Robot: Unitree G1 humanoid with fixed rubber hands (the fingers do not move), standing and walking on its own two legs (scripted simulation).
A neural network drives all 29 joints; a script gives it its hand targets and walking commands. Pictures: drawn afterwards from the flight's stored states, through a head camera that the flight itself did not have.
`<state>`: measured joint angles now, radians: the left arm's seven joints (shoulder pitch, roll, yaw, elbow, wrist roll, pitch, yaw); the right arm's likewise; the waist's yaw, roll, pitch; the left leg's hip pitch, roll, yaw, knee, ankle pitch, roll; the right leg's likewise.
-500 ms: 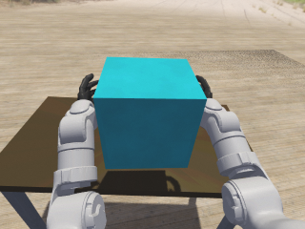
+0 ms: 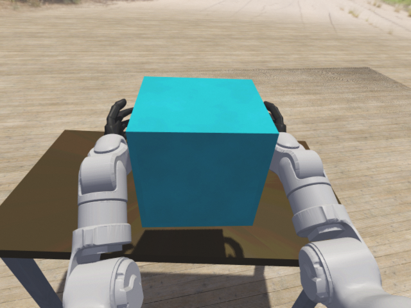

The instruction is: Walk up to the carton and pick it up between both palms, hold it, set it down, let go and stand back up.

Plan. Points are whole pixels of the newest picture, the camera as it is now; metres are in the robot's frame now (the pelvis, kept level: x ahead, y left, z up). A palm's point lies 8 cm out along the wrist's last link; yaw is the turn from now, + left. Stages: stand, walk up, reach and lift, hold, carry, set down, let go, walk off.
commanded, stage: hold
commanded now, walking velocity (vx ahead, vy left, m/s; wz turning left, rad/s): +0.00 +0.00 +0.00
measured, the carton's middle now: (198, 151) +0.37 +0.02 +0.19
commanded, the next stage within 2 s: set down in 1.40 s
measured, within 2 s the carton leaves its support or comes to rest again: neither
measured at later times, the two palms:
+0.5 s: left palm (116, 140) +0.37 +0.16 +0.22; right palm (275, 139) +0.39 -0.13 +0.22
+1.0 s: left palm (116, 140) +0.37 +0.16 +0.22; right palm (275, 139) +0.39 -0.13 +0.22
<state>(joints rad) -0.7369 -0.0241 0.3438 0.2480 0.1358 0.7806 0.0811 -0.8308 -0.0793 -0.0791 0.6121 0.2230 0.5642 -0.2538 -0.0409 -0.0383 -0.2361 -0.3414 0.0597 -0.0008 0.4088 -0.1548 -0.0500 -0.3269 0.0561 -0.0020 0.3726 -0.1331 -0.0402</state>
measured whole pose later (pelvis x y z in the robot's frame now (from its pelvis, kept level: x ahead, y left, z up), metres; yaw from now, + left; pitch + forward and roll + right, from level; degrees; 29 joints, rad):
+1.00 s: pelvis +0.00 +0.00 +0.00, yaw +0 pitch +5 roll -1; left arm -0.74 -0.02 0.34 0.25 0.14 0.78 0.08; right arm -0.83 -0.08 -0.08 0.60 0.22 0.56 -0.25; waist -0.04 -0.04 -0.24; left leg -0.34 0.06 0.00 0.41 -0.16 -0.05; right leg -0.33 0.06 0.00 0.37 -0.13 -0.04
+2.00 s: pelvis +0.02 -0.01 +0.00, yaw +0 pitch +4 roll +0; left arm -0.73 -0.08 0.34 0.35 0.24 0.51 0.06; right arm -0.76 -0.08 -0.09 0.79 0.18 0.16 -0.18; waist -0.04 -0.04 -0.12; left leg -0.25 0.06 0.00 0.35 -0.16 -0.05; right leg -0.26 0.06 0.00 0.36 -0.17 -0.04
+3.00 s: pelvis +0.04 -0.01 +0.00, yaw +0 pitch +6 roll +0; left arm -0.63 -0.13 0.34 0.34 0.23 0.43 0.12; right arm -0.75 -0.09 -0.09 0.84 0.20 0.08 -0.12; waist 0.02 -0.02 -0.07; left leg -0.25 0.06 0.00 0.32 -0.17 -0.05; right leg -0.26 0.06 0.00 0.35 -0.19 -0.04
